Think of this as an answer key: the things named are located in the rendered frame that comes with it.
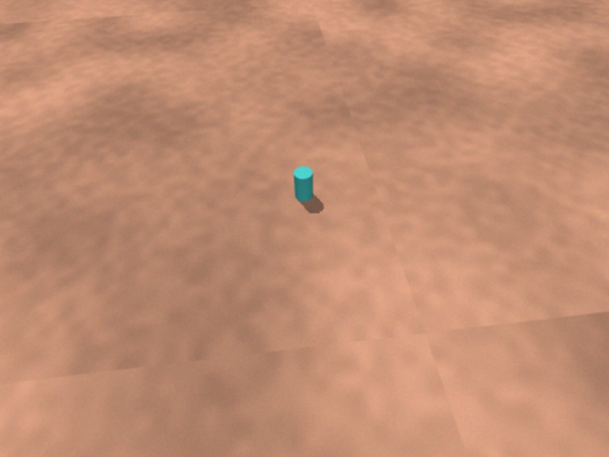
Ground can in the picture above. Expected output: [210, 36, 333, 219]
[294, 167, 313, 202]

